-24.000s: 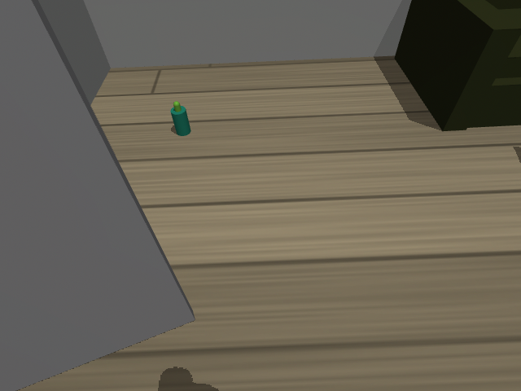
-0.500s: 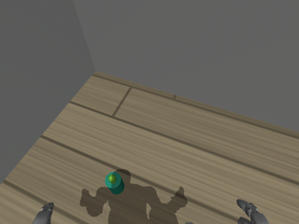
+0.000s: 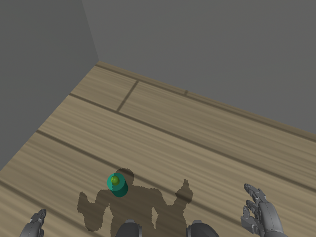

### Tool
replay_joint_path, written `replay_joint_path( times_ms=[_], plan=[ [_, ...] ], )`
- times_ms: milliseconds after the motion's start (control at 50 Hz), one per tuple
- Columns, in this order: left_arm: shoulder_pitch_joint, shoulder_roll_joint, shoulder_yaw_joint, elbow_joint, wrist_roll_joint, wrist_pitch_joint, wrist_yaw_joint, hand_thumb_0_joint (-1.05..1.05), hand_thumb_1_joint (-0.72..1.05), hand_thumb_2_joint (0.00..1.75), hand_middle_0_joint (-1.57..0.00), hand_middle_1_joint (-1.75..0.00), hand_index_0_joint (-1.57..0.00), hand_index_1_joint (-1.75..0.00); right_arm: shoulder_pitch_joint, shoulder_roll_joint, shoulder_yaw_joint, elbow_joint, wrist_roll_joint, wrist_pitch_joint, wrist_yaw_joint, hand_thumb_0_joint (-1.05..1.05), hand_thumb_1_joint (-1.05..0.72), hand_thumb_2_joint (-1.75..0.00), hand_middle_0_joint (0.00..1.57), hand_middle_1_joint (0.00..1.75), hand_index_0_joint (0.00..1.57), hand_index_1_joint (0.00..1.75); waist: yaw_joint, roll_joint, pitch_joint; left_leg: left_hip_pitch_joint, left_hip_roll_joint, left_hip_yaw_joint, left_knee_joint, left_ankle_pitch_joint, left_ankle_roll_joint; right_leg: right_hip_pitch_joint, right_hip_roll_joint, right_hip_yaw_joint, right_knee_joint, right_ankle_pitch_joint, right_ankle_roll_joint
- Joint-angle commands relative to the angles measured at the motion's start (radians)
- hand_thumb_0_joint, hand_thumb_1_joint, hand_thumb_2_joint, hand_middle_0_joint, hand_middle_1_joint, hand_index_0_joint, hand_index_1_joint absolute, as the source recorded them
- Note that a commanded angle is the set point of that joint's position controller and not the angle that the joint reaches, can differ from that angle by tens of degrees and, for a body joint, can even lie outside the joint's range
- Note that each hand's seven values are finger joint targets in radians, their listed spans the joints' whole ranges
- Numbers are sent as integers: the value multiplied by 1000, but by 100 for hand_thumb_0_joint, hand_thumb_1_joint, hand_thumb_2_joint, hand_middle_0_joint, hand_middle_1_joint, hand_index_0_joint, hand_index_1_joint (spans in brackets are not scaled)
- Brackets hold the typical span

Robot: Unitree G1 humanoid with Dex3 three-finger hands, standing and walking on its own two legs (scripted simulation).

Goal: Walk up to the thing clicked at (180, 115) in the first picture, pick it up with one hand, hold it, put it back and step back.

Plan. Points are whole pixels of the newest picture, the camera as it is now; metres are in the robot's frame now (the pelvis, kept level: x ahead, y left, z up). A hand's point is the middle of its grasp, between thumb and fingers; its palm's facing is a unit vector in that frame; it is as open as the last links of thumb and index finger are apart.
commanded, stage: go down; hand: left
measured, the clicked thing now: (117, 184) +0.40 +0.21 -0.59
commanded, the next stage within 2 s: none
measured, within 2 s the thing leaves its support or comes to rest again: neither
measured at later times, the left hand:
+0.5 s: hand (56, 213) +0.22 +0.32 -0.19, palm faces +0.12 -0.97 -0.23, open 17.5 cm
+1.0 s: hand (57, 195) +0.28 +0.36 -0.26, palm faces +0.12 -0.98 -0.14, open 17.4 cm
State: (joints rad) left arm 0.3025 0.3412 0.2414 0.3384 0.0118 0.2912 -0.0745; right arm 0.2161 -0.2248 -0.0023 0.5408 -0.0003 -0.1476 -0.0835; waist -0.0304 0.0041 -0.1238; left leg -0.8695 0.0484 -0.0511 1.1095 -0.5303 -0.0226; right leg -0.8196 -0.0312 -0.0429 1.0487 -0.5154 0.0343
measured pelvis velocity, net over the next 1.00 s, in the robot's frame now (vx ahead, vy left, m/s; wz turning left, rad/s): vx -0.08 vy -0.01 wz -0.07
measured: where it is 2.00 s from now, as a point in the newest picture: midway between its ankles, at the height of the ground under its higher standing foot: outside the picture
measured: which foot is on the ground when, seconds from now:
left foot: down 0.00-1.00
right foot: down 0.00-1.00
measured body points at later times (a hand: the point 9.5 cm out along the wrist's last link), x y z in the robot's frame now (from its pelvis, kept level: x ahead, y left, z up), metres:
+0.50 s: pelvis -0.04 +0.00 -0.11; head +0.11 +0.03 +0.31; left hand +0.21 +0.37 -0.17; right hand +0.14 -0.27 -0.20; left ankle +0.00 +0.13 -0.66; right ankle -0.01 -0.14 -0.66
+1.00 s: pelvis -0.08 -0.01 -0.22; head +0.12 +0.04 +0.18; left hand +0.27 +0.41 -0.25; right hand +0.08 -0.28 -0.33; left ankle +0.00 +0.13 -0.66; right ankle -0.01 -0.14 -0.66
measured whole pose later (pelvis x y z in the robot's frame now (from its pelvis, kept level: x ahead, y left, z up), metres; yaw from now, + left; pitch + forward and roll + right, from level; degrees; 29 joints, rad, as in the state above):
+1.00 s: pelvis -0.08 -0.01 -0.22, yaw -4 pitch +33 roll -5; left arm -0.40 0.71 0.71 0.95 -0.17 -0.36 -0.61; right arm 0.10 -0.32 0.05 0.66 -0.03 -0.18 -0.04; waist -0.05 -0.02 -0.14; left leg -1.88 0.04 -0.13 1.97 -0.68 -0.05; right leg -1.82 -0.02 -0.05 1.91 -0.67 0.03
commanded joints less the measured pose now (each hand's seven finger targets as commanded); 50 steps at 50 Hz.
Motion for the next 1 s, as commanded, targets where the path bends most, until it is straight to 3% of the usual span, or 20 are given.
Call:
replay_joint_path(
  times_ms=[0,60,140,160,180,240,320,400,420,460,500,560,640,660,720,780,820,860,940,980],
  plan=[
    [44,199,118,-142,-7,-59,-3,0,-56,5,-7,-5,-6,-6,5,-154,-73,-132,3,-58,-16,0,-89,-90,20,30,20,30,1,89,-242,147,-25,25,-96,394,23,76,34,-14,-57,324,-46],
    [69,210,144,-158,-20,-87,-15,0,-55,4,-7,-5,-7,-6,-2,-152,-74,-138,1,-62,-10,0,-90,-90,20,30,20,30,19,93,-253,110,-28,21,-80,368,22,60,33,-15,-33,297,-50],
    [89,210,162,-121,-36,-114,-37,0,-53,3,-7,-3,-7,-4,2,-154,-78,-133,1,-64,-4,0,-91,-90,20,30,20,30,7,76,-237,55,-31,26,-47,300,27,14,35,-11,-17,251,-47],
    [21,225,160,-175,-41,-133,-46,0,-54,4,-7,-4,-6,-5,-6,-158,-78,-143,1,-68,-3,0,-92,-90,20,30,20,30,0,93,-251,51,-29,28,-33,291,28,-1,34,-6,-7,249,-46],
    [-1,245,187,-87,-40,-144,-48,0,-53,4,-7,-4,-6,-4,-2,-162,-79,-118,0,-70,-3,0,-92,-90,20,30,20,30,-12,70,-210,3,-29,28,-15,242,32,-40,33,-4,4,207,-44],
    [-154,280,221,-21,-60,-237,-78,0,-55,3,-7,-4,-7,-4,-17,-168,-77,-107,-3,-90,0,0,-94,-91,20,30,20,30,-23,48,-173,-121,-29,30,64,117,40,-168,29,7,73,100,-43],
    [-277,338,271,60,-106,-403,-159,0,-61,3,-7,-7,-8,-7,-25,-192,-81,-95,-2,-122,5,0,-94,-91,20,30,20,30,-13,78,-290,-224,-33,22,179,71,41,-293,22,28,204,51,-47],
    [-374,428,324,67,-133,-518,-248,0,-56,6,-5,-7,-5,-7,-3,-226,-82,-65,-3,-120,5,0,-91,-90,20,30,20,30,19,156,-461,-211,-27,-5,242,123,25,-373,20,25,321,74,-57],
    [-365,412,316,132,-136,-527,-268,0,-56,6,-5,-8,-5,-8,-7,-231,-82,-55,-4,-116,7,0,-90,-90,20,30,20,30,16,163,-459,-214,-24,-13,251,110,21,-420,22,19,340,61,-58],
    [-425,470,364,168,-144,-547,-288,0,-58,6,-5,-7,-5,-8,-3,-248,-78,-41,-2,-106,8,0,-89,-90,20,30,20,30,30,184,-493,-232,-21,-31,268,110,18,-470,25,2,386,60,-60],
    [-377,471,398,277,-154,-553,-305,0,-59,6,-5,-7,-5,-8,-14,-253,-69,-36,1,-97,12,0,-88,-90,20,30,20,30,58,170,-498,-255,-19,-44,277,109,18,-502,29,-10,424,57,-64],
    [-416,523,446,268,-175,-564,-338,0,-56,8,-5,-7,-4,-8,-8,-266,-70,-23,2,-80,17,0,-88,-90,20,30,20,30,75,174,-578,-255,-23,-38,334,207,23,-511,29,-11,459,119,-68],
    [-471,579,500,313,-195,-605,-377,0,-59,8,-5,-8,-5,-8,-19,-261,-59,-1,-1,-72,24,0,-90,-90,20,30,20,30,57,89,-578,-383,-31,-9,443,250,43,-502,34,-4,499,157,-62],
    [-536,597,510,284,-200,-626,-389,0,-59,8,-5,-8,-4,-8,-17,-263,-57,9,-3,-73,26,0,-90,-90,20,30,20,30,48,98,-587,-394,-29,-10,464,257,43,-521,34,-2,522,164,-63],
    [-657,585,504,349,-217,-671,-428,0,-56,8,-4,-8,-4,-8,-19,-267,-57,27,-8,-74,28,0,-90,-90,20,30,20,30,6,97,-559,-468,-27,-11,525,180,50,-615,36,0,560,106,-62],
    [-729,620,504,417,-214,-704,-471,0,-55,8,-4,-8,-4,-8,-19,-278,-49,37,-13,-75,26,0,-90,-90,20,30,20,30,-4,121,-545,-497,-22,-23,537,72,44,-694,37,-6,587,21,-66],
    [-791,689,526,403,-207,-720,-494,0,-55,7,-5,-7,-4,-8,-13,-284,-42,36,-15,-74,24,0,-90,-90,20,30,20,30,7,153,-575,-523,-23,-17,540,3,39,-691,36,-1,594,-28,-67],
    [-831,702,527,409,-213,-721,-516,0,-54,6,-4,-6,-4,-6,-10,-290,-38,38,-19,-73,24,0,-90,-90,20,30,20,30,3,154,-585,-557,-23,-10,563,-38,39,-692,34,4,603,-56,-62],
    [-831,808,593,437,-216,-709,-532,0,-55,3,-5,-5,-5,-5,-8,-308,-25,42,-18,-67,25,0,-91,-90,20,30,20,30,37,169,-628,-591,-24,-2,590,-43,39,-683,37,-1,637,-70,-62],
    [-808,809,601,459,-222,-700,-538,0,-56,3,-5,-5,-5,-5,-9,-311,-21,50,-18,-65,23,0,-91,-90,20,30,20,30,44,168,-622,-612,-26,4,612,-16,40,-697,40,-9,665,-48,-65]
  ],
)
